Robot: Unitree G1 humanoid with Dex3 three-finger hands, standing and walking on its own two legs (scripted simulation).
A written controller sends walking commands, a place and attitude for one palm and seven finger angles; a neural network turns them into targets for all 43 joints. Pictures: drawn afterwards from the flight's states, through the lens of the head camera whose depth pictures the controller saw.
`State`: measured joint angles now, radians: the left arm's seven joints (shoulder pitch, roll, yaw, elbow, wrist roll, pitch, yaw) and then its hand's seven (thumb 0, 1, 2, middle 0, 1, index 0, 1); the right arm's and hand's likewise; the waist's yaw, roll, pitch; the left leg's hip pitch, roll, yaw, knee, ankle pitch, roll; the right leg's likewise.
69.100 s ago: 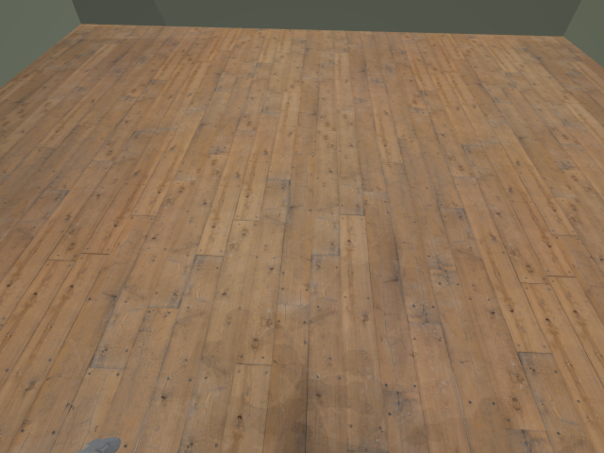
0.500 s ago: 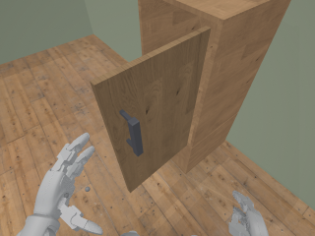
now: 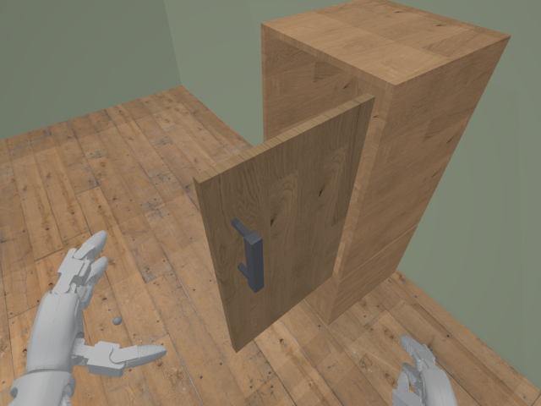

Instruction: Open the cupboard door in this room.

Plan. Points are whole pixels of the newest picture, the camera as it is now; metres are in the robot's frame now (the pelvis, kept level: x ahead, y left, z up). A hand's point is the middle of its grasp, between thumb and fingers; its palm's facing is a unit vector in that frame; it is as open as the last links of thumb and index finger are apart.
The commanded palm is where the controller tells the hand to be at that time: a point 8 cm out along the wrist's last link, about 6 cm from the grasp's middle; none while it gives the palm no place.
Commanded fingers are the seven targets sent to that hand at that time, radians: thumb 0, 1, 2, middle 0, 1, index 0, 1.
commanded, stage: draw the hand back to the body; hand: left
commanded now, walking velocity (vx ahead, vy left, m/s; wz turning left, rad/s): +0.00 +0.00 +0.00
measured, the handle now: (247, 256) +0.35 +0.08 +0.03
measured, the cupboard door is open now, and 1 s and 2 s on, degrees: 93 93 93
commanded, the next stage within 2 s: step back with the hand held close in 0.86 s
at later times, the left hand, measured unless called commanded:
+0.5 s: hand (62, 264) +0.22 +0.26 +0.17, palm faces +0.45 -0.80 -0.40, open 8.9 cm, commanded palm +0.17 +0.29 +0.19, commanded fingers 0.00 0.90 0.90 -0.20 -0.30 -0.20 -0.30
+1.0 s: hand (72, 275) +0.21 +0.24 +0.17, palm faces +0.44 -0.81 -0.39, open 7.4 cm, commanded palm +0.16 +0.28 +0.20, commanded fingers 0.00 0.90 0.90 -0.20 -0.30 -0.20 -0.30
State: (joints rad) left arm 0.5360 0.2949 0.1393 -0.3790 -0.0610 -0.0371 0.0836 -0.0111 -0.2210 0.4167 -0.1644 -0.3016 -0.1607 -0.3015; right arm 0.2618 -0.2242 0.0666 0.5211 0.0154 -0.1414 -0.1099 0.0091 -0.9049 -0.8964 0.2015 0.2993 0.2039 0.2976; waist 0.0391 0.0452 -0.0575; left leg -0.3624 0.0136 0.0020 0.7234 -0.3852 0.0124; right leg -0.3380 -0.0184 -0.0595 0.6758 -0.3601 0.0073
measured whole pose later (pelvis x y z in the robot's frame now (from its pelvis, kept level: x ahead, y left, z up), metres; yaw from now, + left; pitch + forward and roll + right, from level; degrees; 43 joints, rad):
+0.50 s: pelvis +0.02 +0.00 +0.02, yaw -1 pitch -4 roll +0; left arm 0.46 0.34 0.32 -0.39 -0.05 -0.05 0.12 0.01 0.63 0.78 -0.20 -0.30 -0.20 -0.30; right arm 0.19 -0.23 0.04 0.62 -0.01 -0.11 -0.08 0.01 -0.90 -0.90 0.20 0.30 0.20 0.30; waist 0.08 0.06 0.01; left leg -0.08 0.01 0.02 0.42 -0.28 0.01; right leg -0.07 -0.02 -0.04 0.40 -0.26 0.01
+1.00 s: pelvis +0.01 -0.02 +0.03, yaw -1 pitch -5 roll +0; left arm 0.45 0.32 0.32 -0.35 -0.06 -0.08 0.11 0.01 0.89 0.90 -0.21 -0.30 -0.21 -0.30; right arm 0.19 -0.23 0.02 0.66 0.00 -0.12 -0.08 0.01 -0.91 -0.90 0.20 0.30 0.20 0.30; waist 0.07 0.07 0.03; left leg -0.05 0.03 0.02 0.39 -0.24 -0.02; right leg -0.05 0.01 -0.05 0.37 -0.23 -0.02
